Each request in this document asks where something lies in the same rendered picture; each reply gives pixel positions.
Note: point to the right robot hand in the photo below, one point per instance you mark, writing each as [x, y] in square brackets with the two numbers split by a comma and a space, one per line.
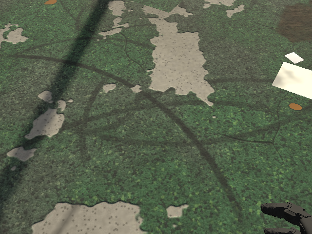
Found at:
[292, 213]

